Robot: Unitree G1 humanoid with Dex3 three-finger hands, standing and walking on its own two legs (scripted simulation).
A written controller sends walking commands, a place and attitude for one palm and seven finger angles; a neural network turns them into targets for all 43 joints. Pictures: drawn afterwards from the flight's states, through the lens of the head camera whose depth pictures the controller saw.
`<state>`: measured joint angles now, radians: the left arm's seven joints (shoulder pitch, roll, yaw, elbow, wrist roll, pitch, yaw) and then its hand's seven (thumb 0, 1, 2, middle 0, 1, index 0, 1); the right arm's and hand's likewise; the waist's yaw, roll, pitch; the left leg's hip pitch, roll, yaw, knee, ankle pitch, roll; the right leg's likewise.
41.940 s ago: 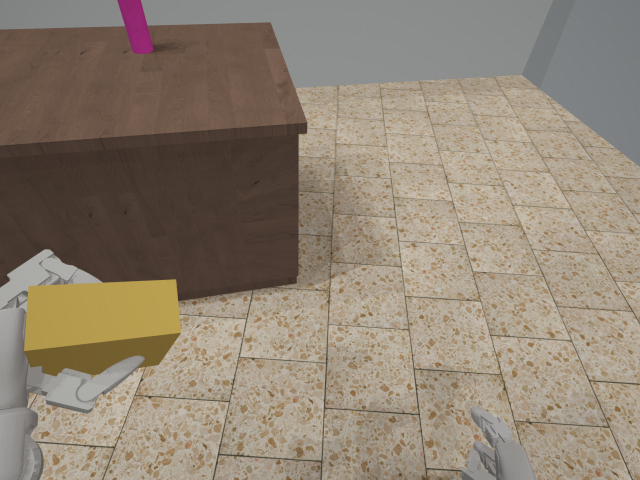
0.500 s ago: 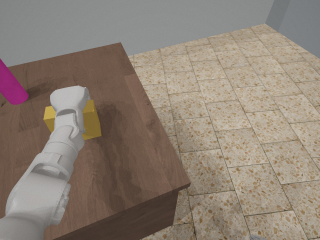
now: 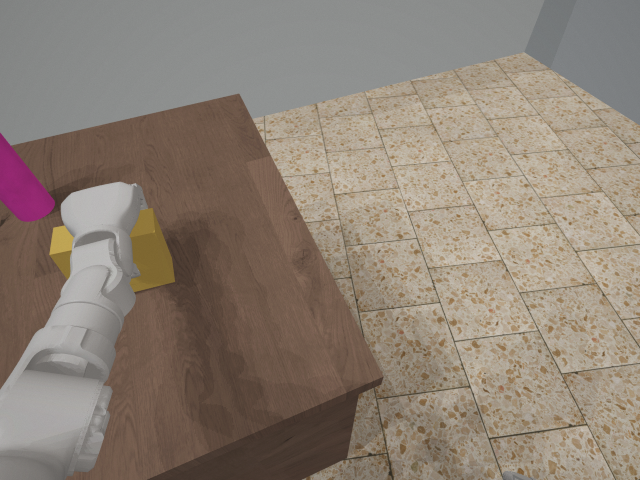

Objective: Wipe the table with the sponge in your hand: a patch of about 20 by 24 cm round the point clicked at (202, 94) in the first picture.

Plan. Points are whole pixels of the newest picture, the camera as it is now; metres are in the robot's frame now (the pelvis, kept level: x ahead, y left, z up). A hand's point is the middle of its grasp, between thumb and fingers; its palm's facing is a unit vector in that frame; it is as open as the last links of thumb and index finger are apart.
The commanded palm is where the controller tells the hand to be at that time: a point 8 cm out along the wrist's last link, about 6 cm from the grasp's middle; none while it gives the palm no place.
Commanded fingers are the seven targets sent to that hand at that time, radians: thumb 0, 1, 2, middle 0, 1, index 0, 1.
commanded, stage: slide back across to the first lane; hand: left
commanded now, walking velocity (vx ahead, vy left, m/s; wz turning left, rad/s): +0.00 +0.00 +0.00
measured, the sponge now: (122, 264) +0.40 +0.31 +0.02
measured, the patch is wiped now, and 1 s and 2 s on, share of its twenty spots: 1.00 1.00 1.00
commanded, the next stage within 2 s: wipe back along the first lane in 0.22 s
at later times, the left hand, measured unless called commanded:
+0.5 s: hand (81, 259) +0.38 +0.34 +0.06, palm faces -0.07 -0.03 -1.00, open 9.6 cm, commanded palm +0.34 +0.33 +0.10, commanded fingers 0.00 0.10 1.30 -1.20 -1.60 -1.20 -1.60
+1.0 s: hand (82, 289) +0.33 +0.32 +0.06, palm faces -0.02 -0.04 -1.00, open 9.6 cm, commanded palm +0.29 +0.31 +0.09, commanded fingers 0.00 0.10 1.30 -1.20 -1.60 -1.20 -1.60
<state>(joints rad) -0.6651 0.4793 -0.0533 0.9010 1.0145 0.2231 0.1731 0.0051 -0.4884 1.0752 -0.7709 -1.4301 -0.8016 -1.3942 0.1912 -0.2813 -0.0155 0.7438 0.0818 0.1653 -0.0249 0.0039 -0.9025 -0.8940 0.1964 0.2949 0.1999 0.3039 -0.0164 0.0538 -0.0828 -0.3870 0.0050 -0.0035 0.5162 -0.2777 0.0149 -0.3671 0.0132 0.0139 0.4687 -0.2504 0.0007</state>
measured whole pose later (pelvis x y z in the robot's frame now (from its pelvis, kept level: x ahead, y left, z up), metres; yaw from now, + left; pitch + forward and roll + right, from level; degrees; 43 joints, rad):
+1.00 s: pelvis +0.00 +0.02 +0.00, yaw +1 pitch +5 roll -1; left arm -0.34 0.46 -0.09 0.49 0.98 0.27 0.14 -0.01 -0.46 1.07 -0.74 -1.46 -0.76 -1.43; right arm 0.11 -0.26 0.01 0.68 0.08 0.17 -0.01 0.01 -0.90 -0.89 0.20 0.29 0.20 0.30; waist 0.05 0.06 -0.07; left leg -0.33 -0.02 -0.02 0.52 -0.28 0.04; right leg -0.29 -0.01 0.00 0.46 -0.26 0.01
